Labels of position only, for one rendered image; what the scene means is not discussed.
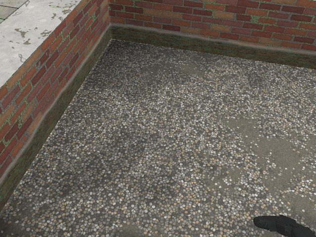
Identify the right robot hand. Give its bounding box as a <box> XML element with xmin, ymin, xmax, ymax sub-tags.
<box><xmin>253</xmin><ymin>214</ymin><xmax>316</xmax><ymax>237</ymax></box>

